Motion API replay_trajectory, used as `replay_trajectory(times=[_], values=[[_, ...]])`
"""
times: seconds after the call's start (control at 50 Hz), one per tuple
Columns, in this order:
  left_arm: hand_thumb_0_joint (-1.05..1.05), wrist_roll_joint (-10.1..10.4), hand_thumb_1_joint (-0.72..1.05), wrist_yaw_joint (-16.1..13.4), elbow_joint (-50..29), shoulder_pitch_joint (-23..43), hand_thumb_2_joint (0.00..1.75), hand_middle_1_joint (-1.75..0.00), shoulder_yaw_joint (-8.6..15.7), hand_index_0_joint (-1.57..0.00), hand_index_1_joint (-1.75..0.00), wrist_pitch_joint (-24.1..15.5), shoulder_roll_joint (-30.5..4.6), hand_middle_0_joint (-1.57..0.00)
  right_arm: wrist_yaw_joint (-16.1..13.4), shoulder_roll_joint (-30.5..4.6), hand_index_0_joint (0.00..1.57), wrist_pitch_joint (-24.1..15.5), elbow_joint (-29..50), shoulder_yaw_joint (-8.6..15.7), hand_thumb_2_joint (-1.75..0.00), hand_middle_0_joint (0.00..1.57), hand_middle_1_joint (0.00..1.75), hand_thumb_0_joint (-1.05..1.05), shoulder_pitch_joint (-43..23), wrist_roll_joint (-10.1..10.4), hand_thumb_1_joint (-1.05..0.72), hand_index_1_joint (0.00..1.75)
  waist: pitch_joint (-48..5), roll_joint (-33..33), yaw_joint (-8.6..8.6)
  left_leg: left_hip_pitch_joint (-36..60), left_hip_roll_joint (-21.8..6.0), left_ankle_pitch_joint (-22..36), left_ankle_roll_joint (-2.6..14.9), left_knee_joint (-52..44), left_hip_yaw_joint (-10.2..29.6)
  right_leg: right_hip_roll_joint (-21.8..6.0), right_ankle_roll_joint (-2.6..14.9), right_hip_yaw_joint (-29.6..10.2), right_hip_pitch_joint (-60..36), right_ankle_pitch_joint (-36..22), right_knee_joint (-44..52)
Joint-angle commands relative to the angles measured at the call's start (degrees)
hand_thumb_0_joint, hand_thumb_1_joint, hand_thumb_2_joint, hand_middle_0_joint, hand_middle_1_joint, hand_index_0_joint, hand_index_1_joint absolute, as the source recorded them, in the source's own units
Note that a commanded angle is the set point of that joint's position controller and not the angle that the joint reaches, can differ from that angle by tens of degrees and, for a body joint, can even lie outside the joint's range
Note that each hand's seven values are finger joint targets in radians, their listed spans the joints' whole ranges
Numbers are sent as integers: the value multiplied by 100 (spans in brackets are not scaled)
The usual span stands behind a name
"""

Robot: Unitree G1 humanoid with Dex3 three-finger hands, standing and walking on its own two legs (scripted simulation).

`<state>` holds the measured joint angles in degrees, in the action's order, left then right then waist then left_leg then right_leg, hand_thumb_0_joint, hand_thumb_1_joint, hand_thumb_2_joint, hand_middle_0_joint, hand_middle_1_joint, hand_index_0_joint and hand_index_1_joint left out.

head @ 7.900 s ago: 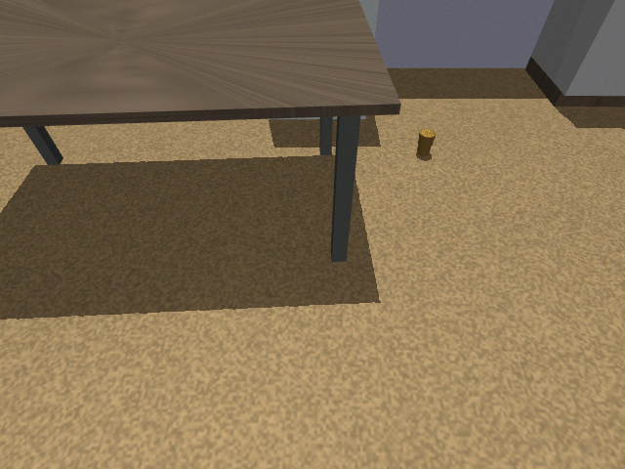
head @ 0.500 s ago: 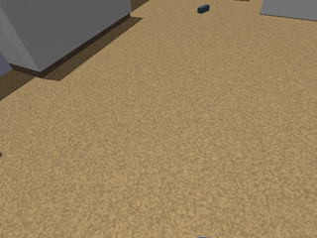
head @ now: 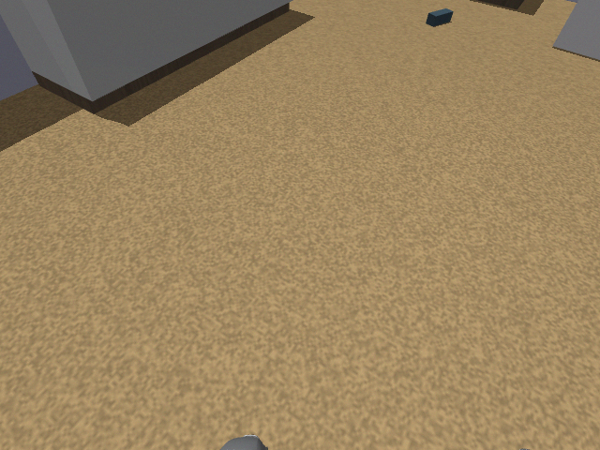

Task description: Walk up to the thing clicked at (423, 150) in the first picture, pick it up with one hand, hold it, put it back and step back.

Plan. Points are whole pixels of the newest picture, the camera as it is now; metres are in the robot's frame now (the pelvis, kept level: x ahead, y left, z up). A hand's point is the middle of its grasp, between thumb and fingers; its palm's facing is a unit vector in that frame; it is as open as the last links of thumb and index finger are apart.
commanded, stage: walk up
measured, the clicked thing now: out of the picture +0.75 +1.32 -0.69
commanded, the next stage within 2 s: none
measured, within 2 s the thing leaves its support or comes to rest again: neither
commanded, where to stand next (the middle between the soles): +0.36 +0.02 m, yaw -3 degrees
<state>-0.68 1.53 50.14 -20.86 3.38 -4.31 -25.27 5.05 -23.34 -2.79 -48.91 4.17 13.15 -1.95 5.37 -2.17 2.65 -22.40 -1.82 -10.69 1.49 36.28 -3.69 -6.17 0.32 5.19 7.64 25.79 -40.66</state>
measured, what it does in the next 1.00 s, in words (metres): walks ahead, turning left: right foot, then left foot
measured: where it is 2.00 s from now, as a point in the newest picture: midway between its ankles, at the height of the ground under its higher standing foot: (311, 422)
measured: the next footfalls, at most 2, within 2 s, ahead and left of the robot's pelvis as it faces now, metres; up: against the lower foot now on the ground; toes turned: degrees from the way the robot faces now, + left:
right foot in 0.48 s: +0.33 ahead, -0.11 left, +0.00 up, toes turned +20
left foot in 0.92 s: +0.37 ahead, +0.12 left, +0.00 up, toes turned +38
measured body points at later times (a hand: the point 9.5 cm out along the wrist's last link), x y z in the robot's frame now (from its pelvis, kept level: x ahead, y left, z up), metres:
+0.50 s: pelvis +0.18 -0.03 +0.01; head +0.20 -0.02 +0.46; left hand +0.25 +0.31 -0.08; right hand +0.27 -0.34 -0.09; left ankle +0.09 +0.11 -0.72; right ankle +0.29 -0.13 -0.72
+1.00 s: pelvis +0.31 -0.04 -0.01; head +0.35 +0.02 +0.43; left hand +0.16 +0.24 -0.14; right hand +0.61 -0.21 -0.09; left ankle +0.34 +0.09 -0.72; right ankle +0.31 -0.14 -0.67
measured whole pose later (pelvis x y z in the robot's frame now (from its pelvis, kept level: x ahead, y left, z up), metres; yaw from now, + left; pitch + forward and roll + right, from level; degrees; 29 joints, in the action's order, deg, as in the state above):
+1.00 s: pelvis +0.31 -0.04 -0.01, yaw +37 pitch -3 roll +0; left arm 0.4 0.7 45.4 -14.5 2.8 1.7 -22.9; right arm 0.1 -23.8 -1.3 -40.6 3.8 11.4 -1.3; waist 13.2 -2.9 2.4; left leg -24.7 2.1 -12.3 3.6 39.7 -2.4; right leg -3.3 -1.1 8.0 19.1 30.8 -62.6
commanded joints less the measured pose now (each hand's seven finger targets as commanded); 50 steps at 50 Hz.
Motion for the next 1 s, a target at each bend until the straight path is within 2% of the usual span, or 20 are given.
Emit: replay_trajectory(times=[0.0,0.08,0.1,0.18,0.3,0.4,0.44,0.46,0.48,0.52,0.6,0.68,0.72,0.8,0.86,0.9,0.92,0.94,0.96,0.98], values=[[0,60,90,-163,-424,-213,90,-30,235,-20,-30,-43,-1247,-20,-229,-2017,20,-200,317,649,-90,20,30,0,1128,196,-90,30,-914,1535,-702,2911,-2270,-1360,1452,-1991,4066,421,320,-698,3099,493,-2875],[0,168,90,-38,-181,-298,90,-30,201,-20,-30,-1,-1057,-20,-313,-1336,20,-252,482,310,-90,20,30,0,427,251,-90,30,-1,917,-225,1072,-1236,494,640,-2094,1395,104,228,-1046,2258,-645,-2168],[0,-38,90,59,-752,642,90,-30,298,-20,-30,-18,-967,-20,-300,-1309,20,-113,499,235,-90,20,30,0,497,333,-90,30,92,657,-197,763,-750,901,876,-2081,2339,275,52,-725,2249,-473,-1882],[0,-57,90,110,-843,718,90,-30,301,-20,-30,137,-867,-20,-363,-1496,20,-141,689,297,-90,20,30,0,636,245,-90,30,-320,924,-213,1560,-802,-208,1147,-2292,2316,375,-99,-630,2599,-756,-1105],[0,-149,90,177,-1105,1508,90,-30,424,-20,-30,258,-894,-20,-390,-1510,20,-162,752,343,-90,20,30,0,998,142,-90,30,-364,941,-360,1327,-830,-1051,1119,-2362,2876,358,-100,-802,2363,-935,-314],[0,-108,90,196,-1235,1816,90,-30,473,-20,-30,129,-840,-20,-469,-1461,20,-195,854,376,-90,20,30,0,1179,131,-90,30,-365,974,-313,1284,-882,611,1006,-1566,2920,401,81,-1024,1692,-971,654],[0,-103,90,147,-1030,1132,90,-30,554,-20,-30,44,-952,-20,-514,-1313,20,-198,978,308,-90,20,30,0,926,175,-90,30,-667,663,185,499,-553,1339,643,-631,2435,308,345,-1189,64,-1546,1661],[0,-170,90,87,-907,623,90,-30,651,-20,-30,-1,-1261,-20,-500,-983,20,-202,1018,179,-90,20,30,0,948,232,-90,30,-990,-71,473,-218,37,1038,380,572,1804,-30,525,-1634,-995,-1088,2101],[0,-182,90,34,-877,351,90,-30,741,-20,-30,-11,-1652,-20,-496,-546,20,-180,1015,75,-90,20,30,0,1324,295,-90,30,-1531,-1409,421,-1327,580,-1460,108,1995,912,-1582,782,-3245,-2106,39,2512],[0,-141,90,33,-1066,1023,90,-30,687,-20,-30,39,-1570,-20,-560,-1184,20,-71,738,233,-90,20,30,0,1424,210,-90,30,-984,-839,158,-1967,217,-1507,4,2640,578,-2046,1043,-3674,-1486,1121,2920],[0,-31,90,50,-796,854,90,-30,408,-20,-30,71,-920,-20,-402,-1159,20,-126,521,208,-90,20,30,0,1386,92,-90,30,-333,-704,-142,-1004,-85,-642,86,2147,722,-767,467,-1445,-233,-1698,2428],[0,-19,90,58,-954,798,90,-30,408,-20,-30,16,-1064,-20,-281,-1012,20,-36,684,203,-90,20,30,0,885,142,-90,30,-28,-776,-108,-1235,-161,-266,-65,1650,435,-924,791,-674,-242,-3381,2364],[0,-26,90,35,-980,705,90,-30,355,-20,-30,31,-1036,-20,-284,-953,20,-3,845,202,-90,20,30,0,506,126,-90,30,126,-694,-56,-996,-175,-183,-125,1225,305,-997,703,-417,-5,-4415,2242],[0,-12,90,-11,-1056,749,90,-30,306,-20,-30,172,-1031,-20,-365,-906,20,69,823,264,-90,20,30,0,448,96,-90,30,-115,-528,-83,-241,40,380,-151,634,-39,-819,386,165,107,-4592,1661],[0,29,90,-56,-1152,845,90,-30,303,-20,-30,273,-1117,-20,-445,-948,20,116,778,317,-90,20,30,0,792,104,-90,30,-593,-265,-357,956,218,597,42,68,-201,-838,359,310,444,-4678,620],[0,117,90,-104,-1254,840,90,-30,211,-20,-30,305,-913,-20,-551,-1253,20,89,724,436,-90,20,30,0,1407,39,-90,30,-1137,361,-829,2369,247,1119,570,-512,224,-398,-7,491,1214,-4244,-1385],[0,177,90,-107,-1307,601,90,-30,173,-20,-30,323,-682,-20,-640,-1657,20,81,918,533,-90,20,30,0,1348,-23,-90,30,-1292,1737,-868,2953,-824,2992,1156,-821,1855,365,-357,617,2295,-1395,-3052],[0,199,90,-146,-1238,66,90,-30,188,-20,-30,411,-557,-20,-694,-1696,20,86,1122,516,-90,20,30,0,1086,34,-90,30,-1679,1507,-436,3156,-1970,4274,1875,-713,3597,697,-451,20,2837,1155,-3822],[0,166,90,-223,-1185,-5,90,-30,225,-20,-30,478,-943,-20,-765,-1754,20,71,1222,573,-90,20,30,0,721,196,-90,30,-1678,1304,-381,2796,-2442,3128,2131,-1112,4123,193,-367,-970,2719,1042,-4089],[0,118,90,-207,-1086,142,90,-30,212,-20,-30,513,-1165,-20,-799,-1644,20,122,1294,547,-90,20,30,0,360,258,-90,30,-1437,815,-310,1848,-2082,1981,1887,-1359,3480,18,-179,-1000,2285,812,-3780]])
